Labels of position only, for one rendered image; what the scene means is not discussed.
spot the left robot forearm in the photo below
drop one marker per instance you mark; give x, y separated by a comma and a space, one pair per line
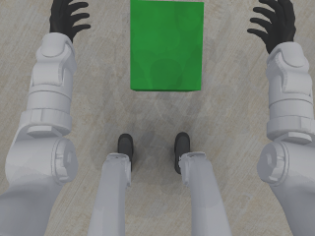
50, 92

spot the robot right hand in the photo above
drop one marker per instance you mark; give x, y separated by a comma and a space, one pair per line
281, 29

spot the right robot shin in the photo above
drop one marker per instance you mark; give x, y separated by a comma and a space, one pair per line
189, 155

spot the left robot upper arm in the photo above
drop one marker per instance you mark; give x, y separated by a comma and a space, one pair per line
37, 169

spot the right robot upper arm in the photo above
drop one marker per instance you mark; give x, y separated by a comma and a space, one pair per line
289, 169

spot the robot left hand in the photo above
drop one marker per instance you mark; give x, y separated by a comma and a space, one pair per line
61, 20

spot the carton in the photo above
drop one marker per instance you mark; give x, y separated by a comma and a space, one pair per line
166, 45

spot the left robot foot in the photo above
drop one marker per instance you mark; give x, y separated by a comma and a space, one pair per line
125, 145

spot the right robot forearm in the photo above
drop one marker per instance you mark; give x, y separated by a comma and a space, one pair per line
291, 113

